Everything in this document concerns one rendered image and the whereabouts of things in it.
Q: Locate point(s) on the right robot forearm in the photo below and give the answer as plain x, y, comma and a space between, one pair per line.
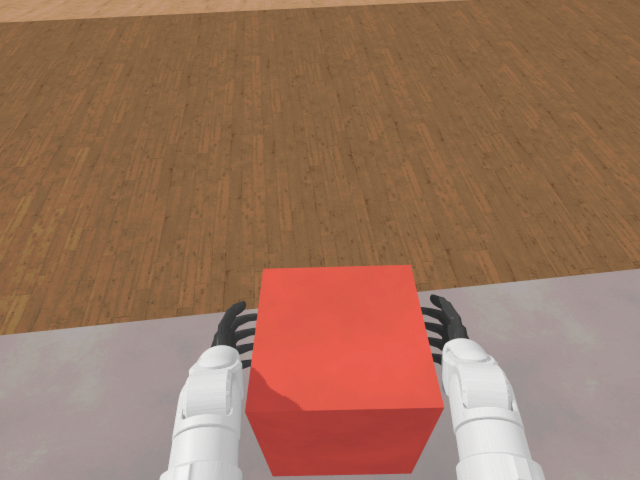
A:
486, 420

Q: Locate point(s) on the left robot forearm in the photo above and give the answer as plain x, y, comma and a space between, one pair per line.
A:
207, 427

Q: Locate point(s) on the robot left hand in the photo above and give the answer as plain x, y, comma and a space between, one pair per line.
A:
226, 334

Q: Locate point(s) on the carton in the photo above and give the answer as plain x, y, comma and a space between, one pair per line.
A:
342, 378

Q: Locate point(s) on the robot right hand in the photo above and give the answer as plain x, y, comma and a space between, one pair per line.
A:
452, 327

